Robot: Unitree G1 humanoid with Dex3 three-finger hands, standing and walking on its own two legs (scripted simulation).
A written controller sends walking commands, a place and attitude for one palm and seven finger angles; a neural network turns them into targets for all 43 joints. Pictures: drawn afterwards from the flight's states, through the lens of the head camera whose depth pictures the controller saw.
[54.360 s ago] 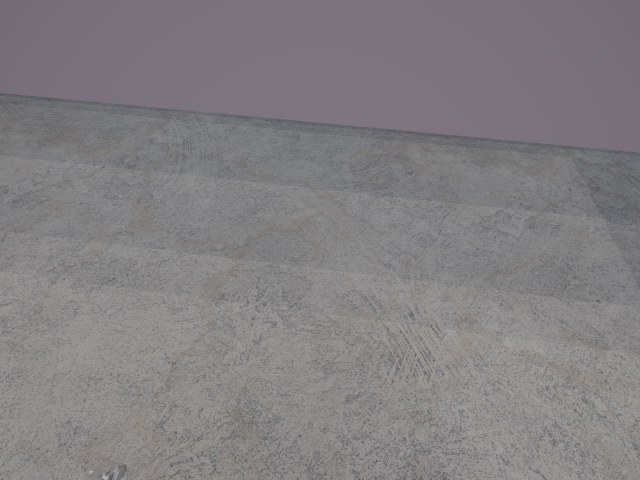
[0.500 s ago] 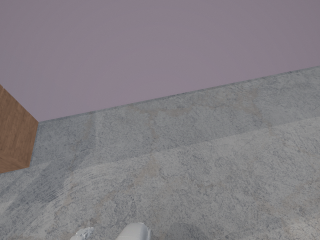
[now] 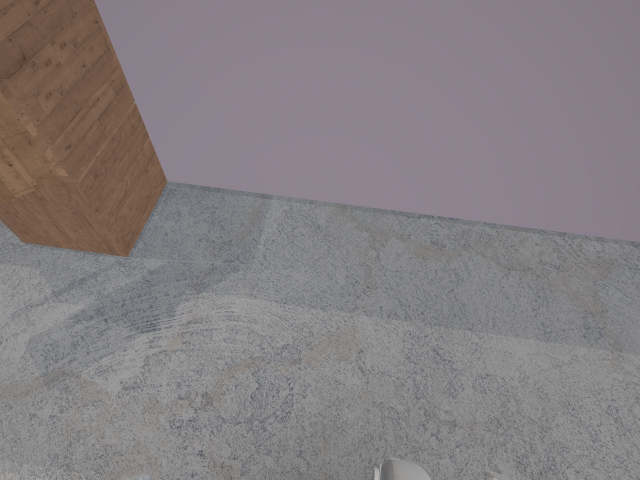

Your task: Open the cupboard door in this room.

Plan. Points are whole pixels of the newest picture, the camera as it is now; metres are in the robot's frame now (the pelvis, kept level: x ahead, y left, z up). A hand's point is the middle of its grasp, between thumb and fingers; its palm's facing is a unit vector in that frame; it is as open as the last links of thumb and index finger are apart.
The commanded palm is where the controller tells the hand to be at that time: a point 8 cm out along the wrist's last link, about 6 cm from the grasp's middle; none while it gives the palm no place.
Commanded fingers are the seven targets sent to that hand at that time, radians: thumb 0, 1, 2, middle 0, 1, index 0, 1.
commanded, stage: turn to face it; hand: left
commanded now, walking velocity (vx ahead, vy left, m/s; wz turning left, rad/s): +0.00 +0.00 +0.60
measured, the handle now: out of the picture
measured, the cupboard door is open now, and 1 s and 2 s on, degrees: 46 46 46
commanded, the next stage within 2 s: take the last steps up to it in 1.08 s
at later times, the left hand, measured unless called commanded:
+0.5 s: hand out of the picture +0.02 +0.15 -0.15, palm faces +0.35 -0.90 -0.26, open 7.3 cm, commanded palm none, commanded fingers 0.00 0.90 0.90 -0.20 -0.30 -0.20 -0.30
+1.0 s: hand out of the picture +0.01 +0.16 -0.16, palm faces +0.54 -0.80 -0.27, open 7.4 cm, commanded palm none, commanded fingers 0.00 0.90 0.90 -0.20 -0.30 -0.20 -0.30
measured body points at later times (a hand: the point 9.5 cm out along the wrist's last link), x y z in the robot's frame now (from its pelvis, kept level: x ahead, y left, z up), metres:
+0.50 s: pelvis +0.02 -0.06 +0.00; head +0.08 -0.05 +0.45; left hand +0.00 +0.20 -0.13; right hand +0.18 -0.27 -0.15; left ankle -0.04 +0.08 -0.68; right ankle +0.02 -0.15 -0.73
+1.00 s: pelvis +0.04 -0.06 -0.01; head +0.09 -0.05 +0.44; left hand -0.01 +0.21 -0.14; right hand +0.23 -0.22 -0.17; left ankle -0.03 +0.06 -0.73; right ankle +0.10 -0.14 -0.74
